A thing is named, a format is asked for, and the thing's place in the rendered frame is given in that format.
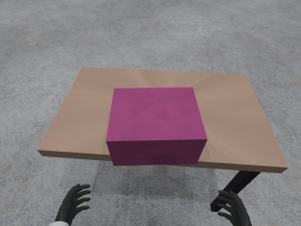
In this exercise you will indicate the robot left hand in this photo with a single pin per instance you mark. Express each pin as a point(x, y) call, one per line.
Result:
point(68, 209)

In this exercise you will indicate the table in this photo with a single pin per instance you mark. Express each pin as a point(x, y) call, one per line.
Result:
point(239, 136)

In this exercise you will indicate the robot right hand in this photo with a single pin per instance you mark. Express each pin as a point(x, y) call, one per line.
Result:
point(238, 214)

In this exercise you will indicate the carton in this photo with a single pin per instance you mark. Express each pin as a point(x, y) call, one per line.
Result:
point(155, 126)

